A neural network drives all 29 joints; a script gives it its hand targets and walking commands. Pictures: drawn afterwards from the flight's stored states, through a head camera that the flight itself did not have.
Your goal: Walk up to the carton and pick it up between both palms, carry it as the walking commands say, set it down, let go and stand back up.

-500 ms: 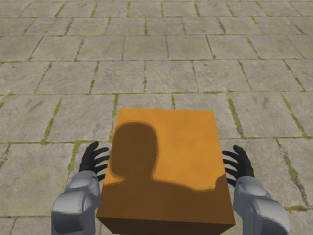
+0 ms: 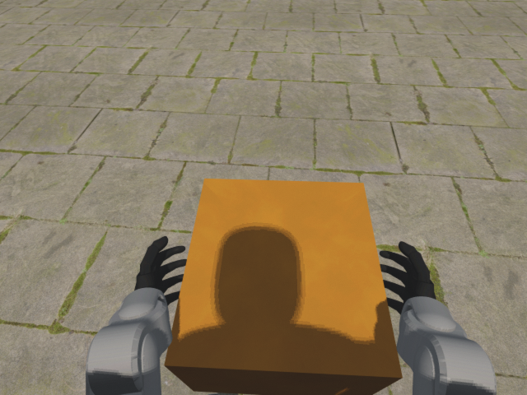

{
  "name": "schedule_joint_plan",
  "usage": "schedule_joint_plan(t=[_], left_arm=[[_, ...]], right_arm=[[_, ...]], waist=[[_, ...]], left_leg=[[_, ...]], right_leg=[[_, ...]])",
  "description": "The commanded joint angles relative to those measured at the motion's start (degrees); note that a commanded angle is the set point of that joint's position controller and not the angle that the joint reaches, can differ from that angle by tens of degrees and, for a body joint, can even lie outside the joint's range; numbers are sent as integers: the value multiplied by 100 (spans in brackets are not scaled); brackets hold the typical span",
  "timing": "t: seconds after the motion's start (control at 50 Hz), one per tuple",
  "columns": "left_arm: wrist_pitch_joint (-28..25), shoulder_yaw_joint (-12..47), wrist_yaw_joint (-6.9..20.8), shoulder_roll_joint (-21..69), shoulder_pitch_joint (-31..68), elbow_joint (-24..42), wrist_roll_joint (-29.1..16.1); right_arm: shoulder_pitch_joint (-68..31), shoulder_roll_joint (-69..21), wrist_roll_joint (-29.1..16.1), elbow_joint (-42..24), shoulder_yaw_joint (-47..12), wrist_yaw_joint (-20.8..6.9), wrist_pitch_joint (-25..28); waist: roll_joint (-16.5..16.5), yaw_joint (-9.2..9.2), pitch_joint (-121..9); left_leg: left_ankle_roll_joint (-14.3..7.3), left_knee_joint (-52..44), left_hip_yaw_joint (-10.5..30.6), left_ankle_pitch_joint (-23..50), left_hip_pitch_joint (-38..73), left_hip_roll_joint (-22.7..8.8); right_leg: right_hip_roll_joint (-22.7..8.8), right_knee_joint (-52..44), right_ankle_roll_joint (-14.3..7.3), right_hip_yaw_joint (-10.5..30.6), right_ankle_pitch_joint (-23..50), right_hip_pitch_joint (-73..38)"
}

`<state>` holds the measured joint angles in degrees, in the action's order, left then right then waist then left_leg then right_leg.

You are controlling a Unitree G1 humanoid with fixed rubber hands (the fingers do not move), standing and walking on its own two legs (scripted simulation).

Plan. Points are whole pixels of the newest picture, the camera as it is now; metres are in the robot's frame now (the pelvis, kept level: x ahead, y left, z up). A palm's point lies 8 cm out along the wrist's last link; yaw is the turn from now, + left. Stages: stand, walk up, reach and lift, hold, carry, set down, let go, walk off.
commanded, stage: carry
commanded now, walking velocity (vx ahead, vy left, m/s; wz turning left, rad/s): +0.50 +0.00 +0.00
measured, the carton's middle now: (280, 284) +0.30 +0.00 +0.00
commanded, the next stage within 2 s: none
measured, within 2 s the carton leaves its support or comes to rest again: neither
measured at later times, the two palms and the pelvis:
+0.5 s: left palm (219, 118) +0.65 +0.14 +0.07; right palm (378, 126) +0.62 -0.19 +0.08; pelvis +0.40 -0.01 -0.02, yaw -2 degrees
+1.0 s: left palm (246, 42) +1.02 +0.11 +0.08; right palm (362, 43) +1.01 -0.22 +0.08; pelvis +0.78 -0.05 -0.02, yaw -2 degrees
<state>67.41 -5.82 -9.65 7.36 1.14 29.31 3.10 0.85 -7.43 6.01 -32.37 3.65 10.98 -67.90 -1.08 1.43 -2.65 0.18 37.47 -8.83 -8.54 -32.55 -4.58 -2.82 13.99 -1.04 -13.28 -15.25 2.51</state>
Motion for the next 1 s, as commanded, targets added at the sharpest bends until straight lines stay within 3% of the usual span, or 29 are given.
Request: schedule_joint_plan(t=[0.0,0.02,0.06,0.08,0.1,0.12,0.14,0.16,0.2,0.22,0.26,0.32,0.38,0.44,0.48,0.5,0.52,0.54,0.56,0.58,0.6,0.62,0.64,0.68,0.78,0.88,0.92,0.96,0.98], left_arm=[[34,4189,1447,4928,2457,614,-2123],[84,4141,1419,4823,2432,587,-2072],[196,4052,1362,4671,2406,474,-1940],[264,3981,1342,4507,2418,362,-1853],[324,3940,1330,4413,2451,326,-1807],[358,3942,1340,4479,2387,276,-1816],[313,4088,1386,4737,2380,265,-1887],[252,4136,1439,5029,2480,160,-1976],[105,4133,1492,5538,2645,204,-2060],[33,4130,1518,5659,2627,249,-2051],[-139,4168,1494,5841,2645,384,-1987],[-291,4220,1396,5797,2452,506,-1869],[-260,4260,1292,5488,2317,674,-1809],[-120,4236,1248,5116,2336,651,-1802],[25,4124,1234,4853,2206,437,-1771],[84,4049,1224,4791,2032,284,-1774],[127,3988,1231,4649,1987,265,-1782],[141,3984,1264,4591,2138,232,-1800],[98,3962,1323,4726,2124,182,-1858],[97,3997,1353,5030,2336,297,-1990],[44,4035,1383,5277,2462,415,-2069],[-18,4095,1399,5479,2504,528,-2121],[-60,4150,1437,5611,2658,598,-2168],[-101,4225,1507,5684,2720,647,-2228],[-109,4276,1539,5328,2549,660,-2215],[59,4141,1430,4851,2480,554,-2078],[146,4060,1388,4694,2423,473,-2004],[245,4005,1359,4641,2414,373,-1919],[296,3955,1345,4544,2474,282,-1859]], right_arm=[[-2597,-4956,-2014,-463,-3866,-1359,17],[-2599,-4871,-2007,-442,-3853,-1349,-38],[-2371,-4716,-1987,-155,-3763,-1328,-131],[-2312,-4557,-1942,-30,-3682,-1323,-176],[-2276,-4437,-1920,83,-3616,-1318,-207],[-2302,-4592,-1989,176,-3663,-1313,-213],[-2209,-4831,-2036,79,-3823,-1334,-129],[-2430,-5012,-2062,-57,-3842,-1367,-62],[-2868,-5458,-2218,-266,-3926,-1464,38],[-2986,-5583,-2318,-396,-4018,-1524,102],[-3103,-5670,-2458,-605,-4146,-1611,248],[-2998,-5515,-2482,-704,-4186,-1674,351],[-2760,-5185,-2413,-721,-4065,-1654,305],[-2493,-4823,-2222,-602,-3924,-1544,167],[-2389,-4607,-2078,-477,-3826,-1458,37],[-2414,-4474,-2018,-412,-3759,-1427,-37],[-2443,-4379,-1995,-398,-3691,-1396,-101],[-2457,-4371,-1972,-442,-3805,-1385,-119],[-2482,-4510,-2017,-417,-3859,-1408,-113],[-2453,-4875,-2040,-372,-3883,-1395,-97],[-2606,-5105,-2134,-442,-3925,-1441,-55],[-2732,-5326,-2214,-480,-4002,-1486,-3],[-2890,-5463,-2240,-493,-4040,-1518,42],[-2893,-5546,-2160,-511,-4042,-1499,125],[-2629,-5302,-2036,-469,-4000,-1420,180],[-2673,-4964,-1995,-416,-3901,-1354,-18],[-2663,-4848,-1983,-333,-3870,-1332,-117],[-2499,-4734,-1984,-127,-3788,-1322,-182],[-2476,-4681,-1980,-32,-3728,-1321,-209]], waist=[[-573,10,-840],[-538,0,-840],[-316,-158,-1387],[-24,-303,-1724],[1041,-347,-1916],[1825,-405,-2106],[1425,-408,-2192],[875,-399,-1928],[182,-320,-1710],[263,-302,-1727],[729,-270,-1645],[1079,-243,-1438],[1198,-261,-1133],[1070,-289,-872],[661,-154,-1207],[378,19,-1669],[-549,103,-2070],[-1502,-45,-2000],[-1258,-113,-2090],[-835,-115,-1927],[-557,-84,-1889],[-366,-51,-1819],[-411,-28,-1689],[-602,-32,-1661],[-578,-27,-1288],[-640,15,-604],[-713,17,-588],[-554,-132,-1243],[-334,-301,-1642]], left_leg=[[4,-701,-394,606,580,184],[-26,-825,-476,624,804,217],[-248,-1097,-562,161,2426,336],[-498,-1012,225,48,3600,-259],[-994,-1470,2109,259,4430,-1362],[-1748,-1720,3612,1421,5566,-2087],[-1805,-1566,3486,2825,5680,-2083],[-1492,-1534,2877,3458,5311,-2039],[-935,-1889,2030,2422,4500,-1808],[-772,-2085,1625,1781,4222,-1640],[-711,-2538,1145,1143,3954,-1537],[-595,-2631,399,1568,3976,-1193],[-422,-2649,-114,1966,3937,-942],[-222,-2376,-339,2504,3871,-912],[23,-1035,-672,3240,3553,-640],[144,211,-716,2868,2770,-465],[250,1988,-687,1199,1495,-107],[203,3231,-319,-1964,-272,543],[29,3875,542,-2044,-736,306],[6,3915,761,-1757,-643,32],[-21,3583,810,-1350,-331,-115],[-17,2908,791,-1154,-39,-247],[14,2425,627,-987,134,-246],[47,1784,466,-655,126,-238],[102,346,93,172,-33,-96],[113,-514,-323,649,149,128],[51,-812,-513,611,475,241],[-145,-1150,-732,163,2085,506],[-352,-1068,-265,-25,3376,128]], right_leg=[[-1199,-43,-369,379,2331,-461],[-1153,200,-303,310,2515,-439],[-845,1490,2,-18,3210,72],[-672,2586,214,-51,2875,989],[-108,4160,409,-23,1390,2208],[473,5570,388,426,-1292,3788],[135,5999,291,1067,-1556,4104],[-52,6025,240,1168,-1513,4162],[-444,5191,177,1378,-927,3731],[-495,4604,197,1294,-728,3447],[-397,3916,267,937,-243,3221],[-269,2851,307,613,711,3094],[-44,1947,310,188,1204,2790],[97,1319,268,-75,1516,2256],[343,1013,224,-358,1533,972],[170,1082,42,-67,996,-263],[-1031,720,-351,1810,523,-1322],[-2108,267,-987,3848,1064,-2211],[-2187,421,-1141,3841,1952,-2168],[-2053,353,-973,3080,2539,-1770],[-1971,175,-822,2587,2518,-1264],[-1764,-82,-599,2112,2018,-886],[-1638,-302,-510,1762,1623,-532],[-1605,-603,-545,1384,1166,-546],[-1341,-684,-551,706,1390,-729],[-1186,-364,-411,320,2443,-667],[-1119,56,-302,185,3224,-781],[-920,1423,-46,-64,4221,-401],[-823,2467,128,-48,3880,459]])
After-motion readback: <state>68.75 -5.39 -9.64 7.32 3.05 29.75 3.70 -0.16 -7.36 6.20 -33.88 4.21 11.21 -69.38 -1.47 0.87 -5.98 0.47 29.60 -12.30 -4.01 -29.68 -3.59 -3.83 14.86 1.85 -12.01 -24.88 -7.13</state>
